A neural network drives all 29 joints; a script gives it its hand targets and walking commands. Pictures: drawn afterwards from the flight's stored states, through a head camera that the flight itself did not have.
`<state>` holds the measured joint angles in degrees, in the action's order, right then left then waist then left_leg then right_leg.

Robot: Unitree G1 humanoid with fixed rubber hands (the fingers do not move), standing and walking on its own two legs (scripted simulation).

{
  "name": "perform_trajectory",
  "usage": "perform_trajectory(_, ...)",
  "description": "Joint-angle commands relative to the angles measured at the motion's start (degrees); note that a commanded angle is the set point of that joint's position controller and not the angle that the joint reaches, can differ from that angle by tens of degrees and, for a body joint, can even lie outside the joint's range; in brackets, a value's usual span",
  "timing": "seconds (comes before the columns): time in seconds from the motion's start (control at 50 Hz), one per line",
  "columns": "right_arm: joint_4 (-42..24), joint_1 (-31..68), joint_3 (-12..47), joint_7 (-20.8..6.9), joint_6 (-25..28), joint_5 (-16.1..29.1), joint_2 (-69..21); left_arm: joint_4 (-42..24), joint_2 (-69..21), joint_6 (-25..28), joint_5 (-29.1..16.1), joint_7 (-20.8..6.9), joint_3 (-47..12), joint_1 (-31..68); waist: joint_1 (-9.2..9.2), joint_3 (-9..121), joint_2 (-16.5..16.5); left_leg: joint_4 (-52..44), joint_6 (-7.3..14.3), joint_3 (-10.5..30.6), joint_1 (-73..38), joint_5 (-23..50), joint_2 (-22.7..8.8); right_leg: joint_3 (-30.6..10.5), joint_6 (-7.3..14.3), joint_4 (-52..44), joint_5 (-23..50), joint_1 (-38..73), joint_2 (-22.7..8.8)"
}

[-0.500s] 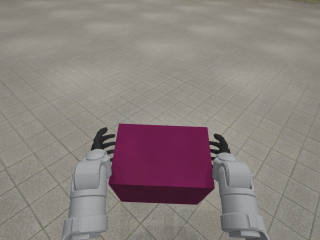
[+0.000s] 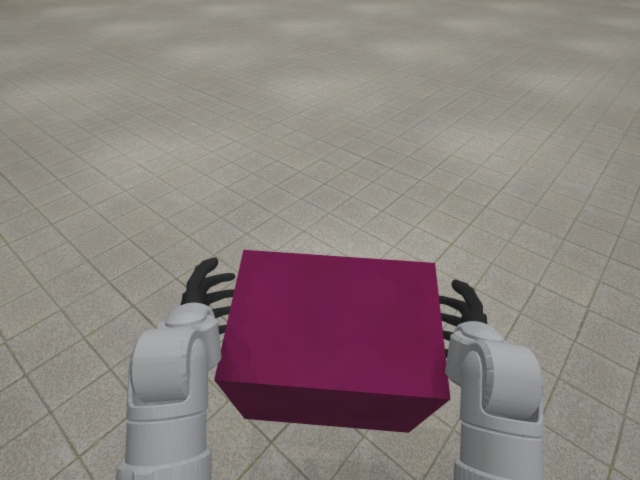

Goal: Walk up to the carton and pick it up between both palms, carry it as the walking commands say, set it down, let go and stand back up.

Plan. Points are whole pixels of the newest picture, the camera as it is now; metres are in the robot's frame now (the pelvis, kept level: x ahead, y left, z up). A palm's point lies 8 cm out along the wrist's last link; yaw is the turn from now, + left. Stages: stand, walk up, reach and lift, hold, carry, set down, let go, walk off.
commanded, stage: carry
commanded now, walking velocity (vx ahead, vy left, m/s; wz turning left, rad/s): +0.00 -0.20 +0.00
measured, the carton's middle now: (331, 347) +0.29 -0.01 +0.03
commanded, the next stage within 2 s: none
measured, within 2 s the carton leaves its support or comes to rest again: neither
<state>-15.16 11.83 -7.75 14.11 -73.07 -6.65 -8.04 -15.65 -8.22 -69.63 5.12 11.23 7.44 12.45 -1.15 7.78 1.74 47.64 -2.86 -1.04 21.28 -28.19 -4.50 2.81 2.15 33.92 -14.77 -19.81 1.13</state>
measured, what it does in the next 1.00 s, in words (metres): steps to the right: right foot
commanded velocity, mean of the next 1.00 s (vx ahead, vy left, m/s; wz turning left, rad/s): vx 0.00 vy -0.20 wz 0.00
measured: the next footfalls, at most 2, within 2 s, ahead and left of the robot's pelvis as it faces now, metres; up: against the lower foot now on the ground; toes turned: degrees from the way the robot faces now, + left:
right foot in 0.34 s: +0.03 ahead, -0.21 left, +0.00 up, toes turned -5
left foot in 1.06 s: -0.02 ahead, -0.01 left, +0.00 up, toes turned +5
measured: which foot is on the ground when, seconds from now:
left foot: down 0.00-0.80, up 0.82-1.00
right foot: down 0.00-0.12, up 0.14-0.32, down 0.34-1.00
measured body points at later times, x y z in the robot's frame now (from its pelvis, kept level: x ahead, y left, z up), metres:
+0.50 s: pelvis -0.02 -0.06 +0.00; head -0.04 -0.06 +0.45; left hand +0.27 +0.09 +0.11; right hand +0.25 -0.23 +0.09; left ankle -0.04 +0.09 -0.70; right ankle +0.01 -0.16 -0.73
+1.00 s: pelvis -0.05 -0.14 +0.00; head -0.08 -0.14 +0.45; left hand +0.22 +0.02 +0.11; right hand +0.22 -0.30 +0.09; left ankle -0.08 +0.01 -0.70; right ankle -0.01 -0.21 -0.73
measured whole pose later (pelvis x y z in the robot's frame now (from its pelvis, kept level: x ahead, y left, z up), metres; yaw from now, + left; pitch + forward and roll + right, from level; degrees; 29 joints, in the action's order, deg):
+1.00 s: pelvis -0.05 -0.14 +0.00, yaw +1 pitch +2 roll +0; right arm -18.4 10.0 -6.2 12.7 -71.8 -6.3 -7.8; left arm -21.2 -7.9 -70.4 5.8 11.1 6.0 10.7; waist -1.2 6.3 -0.2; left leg 47.7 -4.7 -1.0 22.7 -28.3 -3.6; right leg 7.1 4.1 32.9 -14.1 -21.2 0.5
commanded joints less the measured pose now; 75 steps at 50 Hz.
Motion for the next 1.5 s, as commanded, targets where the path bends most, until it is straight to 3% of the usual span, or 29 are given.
perform_trajectory(0.0,-11.64,32.12,38.54,-16.62,1.44,24.55,-54.01,-4.52,-56.75,-2.32,-19.69,-13.41,-34.47,24.02,0.71,11.96,-8.62,-5.49,1.85,-6.01,4.58,2.63,0.96,-9.35,7.05,-9.03,13.03,5.69,-11.71)
perform_trajectory(0.06,-12.63,33.69,38.02,-16.92,1.74,24.54,-53.34,-2.82,-57.29,-2.35,-19.33,-13.22,-34.27,23.34,-0.6,14.14,-1.05,-19.31,3.48,1.62,-12.23,15.42,-4.22,-4.85,1.29,-1.97,7.33,-5.63,-7.4)
perform_trajectory(0.08,-11.76,32.01,36.99,-17.14,1.98,24.13,-52.8,-4.17,-57.79,-2.4,-19.78,-13.05,-35.45,23.94,-0.5,15.13,12.09,-23.47,7.03,17.69,-17.81,28.26,-16.25,-0.54,-2.5,7.33,-1.82,-13.91,-2.2)
perform_trajectory(0.1,-13.22,32.85,37.57,-17.57,2.64,25.11,-53.85,-6.11,-58.33,-2.0,-20.08,-13.02,-36.57,25.27,0.28,16.55,17.3,-26.11,12.16,26.09,-19.23,35.74,-24.46,-0.55,-3.82,15.82,-16.75,-17.44,-1.1)
perform_trajectory(0.18,-17.22,33.44,38.89,-17.71,3.81,25.14,-58.15,-10.95,-61.97,-0.58,-23.23,-13.71,-39.19,29.18,0.47,13.95,8.13,-24.71,9.48,13.52,-12.84,33.16,-17.29,-3.06,-2.84,10.26,-11.72,-10.96,-4.19)
perform_trajectory(0.26,-16.56,30.37,38.44,-17.36,4.09,24.48,-56.06,-8.66,-60.44,-0.45,-22.63,-13.37,-38.38,23.31,1.49,19.45,10.74,-16.52,5.09,5.98,-14.19,44.4,-11.96,1.62,-3.55,-8.94,-1.15,3.05,-1.19)
perform_trajectory(0.3,-16.93,29.12,38.31,-17.07,4.13,23.45,-54.58,-7.09,-59.75,-0.88,-22.14,-13.74,-38.06,22.13,1.12,19.83,5.3,-12.91,2.19,1.78,-7.41,32.49,-7.79,-2.09,-1.83,-13.27,6.69,11.05,-5.68)
perform_trajectory(0.34,-16.42,28.65,39.03,-17.27,3.46,23.16,-53.92,-7.06,-57.2,-0.99,-20.95,-13.91,-37.22,21.96,0.51,15.42,-11.39,-4.4,-0.96,-4.61,5.27,6.69,-1.05,-15.36,2.45,-12.19,25.7,13.21,-17.27)
perform_trajectory(0.36,-15.49,29.48,39.43,-17.32,3.02,23.48,-53.71,-6.5,-56.54,-1.28,-20.32,-14.1,-36.7,21.27,1.06,12.81,-14.42,1.21,-1.06,-4.76,9.36,-6.62,1.16,-17.22,4.71,-12.53,27.17,11.5,-18.58)
perform_trajectory(0.52,-14.53,31.78,40.57,-17.77,3.02,25.05,-55.14,-5.5,-58.02,-1.05,-20.0,-14.55,-35.66,20.94,0.17,16.5,-6.55,-18.01,1.41,-3.89,-7.0,16.01,-1.82,-4.59,3.21,-2.18,25.06,6.61,-9.9)
perform_trajectory(0.54,-15.43,31.72,40.54,-17.9,3.37,25.3,-55.16,-5.76,-58.56,-0.82,-20.23,-14.41,-36.16,20.84,-0.22,18.74,-2.31,-19.19,2.44,2.16,-15.16,24.67,-6.64,-3.44,0.36,1.95,22.78,0.29,-7.86)
perform_trajectory(0.58,-16.5,30.48,40.03,-18.43,4.31,25.5,-55.59,-9.47,-59.7,-0.49,-21.31,-14.37,-38.74,23.0,0.41,19.07,16.61,-22.21,10.69,20.9,-24.1,53.12,-23.58,0.46,-3.59,13.7,-15.95,-15.37,-1.85)
perform_trajectory(0.6,-16.57,30.08,40.05,-18.41,4.45,25.35,-56.64,-10.24,-59.77,-0.28,-21.73,-14.56,-39.18,24.07,0.31,16.69,13.42,-23.28,12.7,21.34,-20.27,51.32,-24.28,-3.84,-2.89,16.49,-18.68,-14.53,-4.18)
perform_trajectory(0.7,-18.5,28.95,39.9,-18.12,5.1,24.86,-57.87,-13.37,-60.98,0.7,-23.94,-14.39,-40.55,25.08,1.4,16.48,9.28,-17.5,5.66,5.37,-16.05,49.44,-13.0,3.36,-3.55,-4.86,-2.78,-1.46,-0.58)
perform_trajectory(0.74,-18.5,28.2,40.16,-17.72,4.97,24.47,-56.34,-10.38,-60.05,0.05,-22.8,-14.53,-39.04,21.31,1.55,19.21,7.75,-12.96,2.59,1.69,-10.53,39.42,-9.62,0.13,-2.34,-12.73,3.88,9.28,-4.17)
perform_trajectory(0.78,-18.71,27.29,40.15,-17.48,4.44,23.51,-54.94,-9.45,-57.53,-0.37,-21.86,-14.73,-38.31,20.67,0.88,17.27,-9.54,-4.15,-0.99,-4.97,3.31,10.51,-2.28,-13.85,2.14,-11.75,27.74,15.7,-17.41)
perform_trajectory(0.82,-15.15,26.79,40.48,-17.66,3.27,23.63,-54.06,-6.96,-56.35,-1.19,-20.22,-14.73,-37.19,18.76,1.32,13.0,-11.85,4.66,-0.78,-5.18,8.53,-9.88,0.79,-14.96,6.44,-10.6,28.26,10.84,-19.2)
perform_trajectory(0.88,-15.11,28.92,41.55,-17.85,3.35,25.13,-56.08,-9.03,-56.95,-1.2,-20.86,-15.35,-36.86,20.82,1.79,10.64,-10.08,4.98,0.53,-5.8,8.56,-3.16,0.66,-7.86,6.79,-10.63,15.48,9.43,-13.69)
perform_trajectory(0.98,-15.74,30.18,41.46,-17.8,3.15,25.01,-55.05,-7.15,-57.24,-1.19,-20.17,-15.29,-36.2,19.63,1.28,12.62,-9.11,-10.2,1.27,-7.86,0.08,5.39,1.87,-7.97,6.56,-7.82,17.48,7.03,-11.82)
perform_trajectory(1.02,-15.89,29.75,40.86,-17.95,3.32,24.91,-55.52,-8.51,-57.58,-1.04,-20.83,-15.17,-37.21,21.11,0.27,15.39,-4.93,-19.59,2.05,-2.55,-10.81,15.66,-2.25,-5.41,3.08,-3.81,15.31,1.52,-9.88)
perform_trajectory(1.06,-16.87,29.57,40.19,-18.23,4.12,25.21,-55.38,-10.62,-58.81,-0.98,-21.56,-15.06,-38.93,21.78,0.24,15.74,17.68,-26.01,8.49,21.6,-20.93,34.25,-21.99,1.15,-3.31,8.91,-8.25,-15.16,-1.82)
perform_trajectory(1.08,-17.48,28.8,40.87,-18.37,4.49,25.68,-56.78,-11.54,-59.31,-0.54,-21.69,-15.09,-39.32,21.94,0.4,15.85,17.31,-26.92,12.82,24.59,-18.87,40.26,-27.07,-2.52,-3.36,19.23,-16.81,-15.41,-2.72)
perform_trajectory(1.14,-19.79,28.35,40.48,-18.33,4.7,24.94,-58.07,-14.89,-60.37,0.13,-23.74,-15.45,-41.14,25.75,0.35,12.08,7.98,-26.51,10.5,13.5,-11.47,29.09,-18.49,-3.47,-3.15,14.73,-12.66,-10.72,-4.41)
perform_trajectory(1.24,-19.99,27.26,40.67,-17.64,4.6,24.88,-55.82,-12.54,-58.93,-0.18,-23.0,-14.76,-39.42,20.34,1.68,17.13,11.19,-16.81,4.06,2.51,-8.91,34.13,-10.73,2.21,-3.19,-8.82,-1.59,7.16,-1.24)
perform_trajectory(1.26,-19.19,25.54,40.33,-17.41,4.33,23.92,-54.65,-12.07,-57.67,-0.54,-22.66,-14.85,-38.93,19.68,1.6,16.96,5.54,-13.46,2.78,-0.62,-5.78,28.76,-7.59,0.05,-2.5,-13.12,1.93,10.8,-4.21)
perform_trajectory(1.3,-19.97,26.34,41.15,-17.45,4.01,23.83,-54.93,-12.45,-56.55,-0.6,-22.33,-15.22,-38.9,20.47,1.24,12.38,-14.98,0.25,-1.69,-5.64,10.66,-3.62,0.38,-18.57,3.76,-15.11,20.2,15.04,-20.37)
perform_trajectory(1.32,-18.1,26.68,41.68,-17.49,3.42,24.18,-54.64,-11.36,-56.05,-0.93,-21.74,-15.24,-38.0,19.3,1.44,9.44,-14.55,8.98,-0.94,-3.9,10.68,-10.84,1.57,-17.59,5.96,-13.95,19.66,8.98,-19.8)
perform_trajectory(1.4,-16.17,29.46,42.77,-17.82,3.31,25.93,-56.67,-10.28,-56.22,-1.31,-20.89,-15.85,-36.59,20.04,1.86,8.99,-9.11,10.69,0.3,-4.58,9.23,-1.71,0.83,-6.71,5.94,-10.86,12.53,8.06,-12.58)
perform_trajectory(1.48,-17.38,29.96,43.03,-17.5,2.99,25.81,-55.15,-8.73,-55.97,-1.09,-20.01,-15.68,-35.38,17.57,2.3,10.2,-12.64,1.68,0.77,-6.63,5.94,-2.91,1.6,-10.38,7.89,-9.63,22.72,8.9,-13.3)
